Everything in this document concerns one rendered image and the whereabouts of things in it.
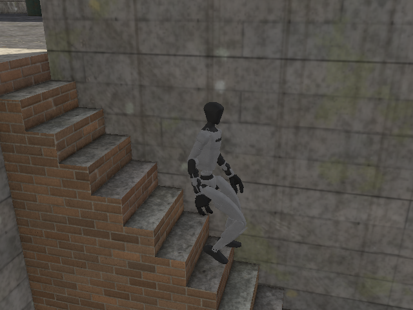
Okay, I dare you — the stairs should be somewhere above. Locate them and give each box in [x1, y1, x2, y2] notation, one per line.
[0, 53, 290, 310]

